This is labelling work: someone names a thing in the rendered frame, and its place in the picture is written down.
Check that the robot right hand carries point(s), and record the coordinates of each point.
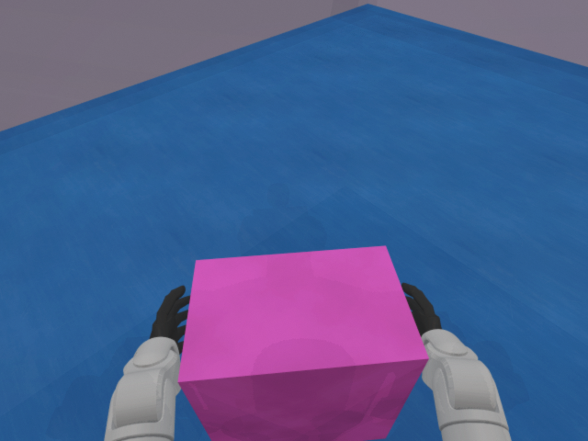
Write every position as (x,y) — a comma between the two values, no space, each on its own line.
(422,310)

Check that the left robot forearm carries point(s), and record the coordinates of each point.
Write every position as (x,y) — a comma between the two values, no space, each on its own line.
(142,407)

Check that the robot left hand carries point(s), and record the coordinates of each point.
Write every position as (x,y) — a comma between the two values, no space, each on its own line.
(168,318)

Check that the carton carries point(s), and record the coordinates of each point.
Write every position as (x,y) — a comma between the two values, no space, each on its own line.
(310,346)

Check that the right robot forearm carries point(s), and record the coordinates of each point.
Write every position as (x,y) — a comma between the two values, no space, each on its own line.
(467,402)

